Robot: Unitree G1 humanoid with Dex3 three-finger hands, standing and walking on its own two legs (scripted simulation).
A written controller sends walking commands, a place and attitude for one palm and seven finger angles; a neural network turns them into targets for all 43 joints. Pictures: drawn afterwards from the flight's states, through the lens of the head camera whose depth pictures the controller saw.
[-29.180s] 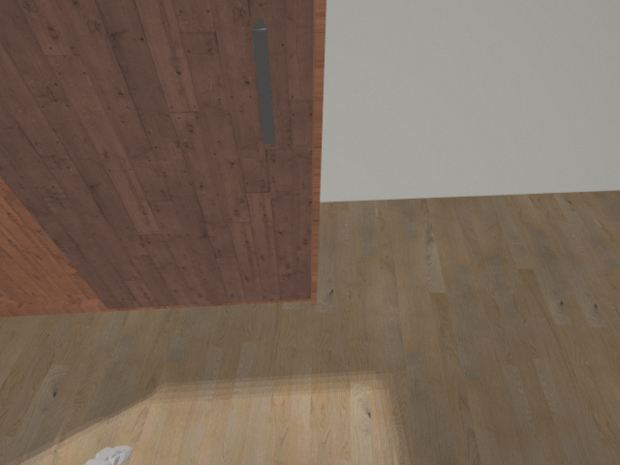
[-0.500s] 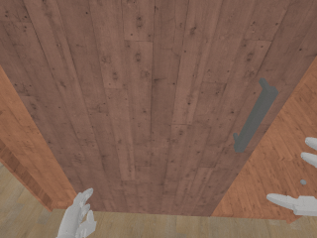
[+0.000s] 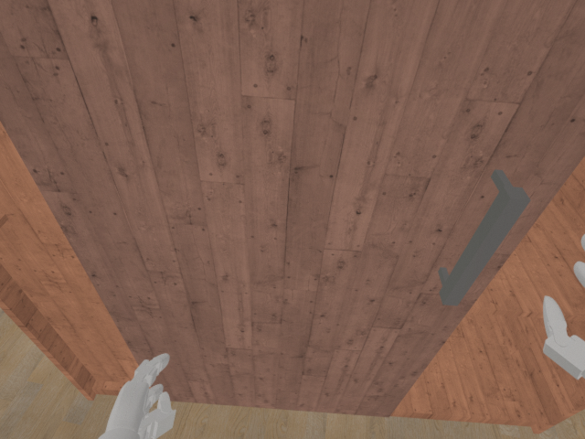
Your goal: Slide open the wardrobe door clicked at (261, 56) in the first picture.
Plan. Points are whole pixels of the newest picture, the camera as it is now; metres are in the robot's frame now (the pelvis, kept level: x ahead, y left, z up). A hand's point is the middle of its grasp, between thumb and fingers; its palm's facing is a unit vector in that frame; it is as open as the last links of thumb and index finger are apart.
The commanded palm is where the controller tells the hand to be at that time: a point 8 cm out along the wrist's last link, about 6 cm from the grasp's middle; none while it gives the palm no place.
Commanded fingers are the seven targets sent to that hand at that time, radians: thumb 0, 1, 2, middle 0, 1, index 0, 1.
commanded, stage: draw the hand back to the body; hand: right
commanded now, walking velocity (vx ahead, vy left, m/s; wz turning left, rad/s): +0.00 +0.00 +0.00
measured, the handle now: (472, 243) +0.35 -0.26 +0.12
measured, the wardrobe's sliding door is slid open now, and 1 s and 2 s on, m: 0.48 0.48 0.48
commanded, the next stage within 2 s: step back with the hand held close in 0.36 s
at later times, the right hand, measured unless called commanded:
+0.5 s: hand (557, 343) +0.18 -0.25 +0.16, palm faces +0.46 +0.81 -0.37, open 7.4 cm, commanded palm +0.13 -0.29 +0.18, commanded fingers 0.00 -0.90 -0.90 0.20 0.30 0.20 0.30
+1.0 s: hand out of the picture +0.14 -0.30 +0.16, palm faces +0.41 +0.77 -0.48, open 7.4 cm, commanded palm +0.08 -0.33 +0.18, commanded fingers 0.00 -0.90 -0.90 0.20 0.30 0.20 0.30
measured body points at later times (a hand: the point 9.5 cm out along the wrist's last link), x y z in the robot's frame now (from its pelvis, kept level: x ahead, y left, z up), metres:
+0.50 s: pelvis -0.01 +0.01 +0.00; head -0.03 +0.03 +0.45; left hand +0.18 +0.23 -0.08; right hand +0.15 -0.29 +0.18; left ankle -0.04 +0.11 -0.74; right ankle +0.01 -0.10 -0.74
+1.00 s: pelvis -0.07 -0.03 +0.00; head -0.05 -0.04 +0.45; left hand +0.11 +0.21 -0.08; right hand +0.11 -0.34 +0.19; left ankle -0.04 +0.11 -0.74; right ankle +0.01 -0.10 -0.74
